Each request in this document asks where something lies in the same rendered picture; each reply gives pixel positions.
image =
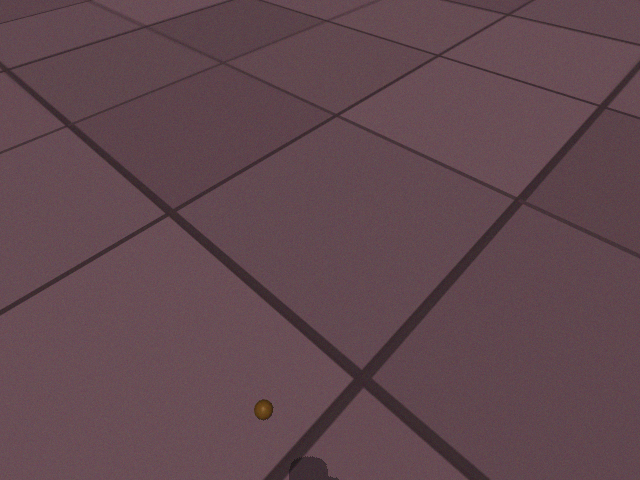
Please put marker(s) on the ball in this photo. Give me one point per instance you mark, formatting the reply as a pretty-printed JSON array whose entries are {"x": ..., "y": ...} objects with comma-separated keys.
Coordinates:
[{"x": 263, "y": 409}]

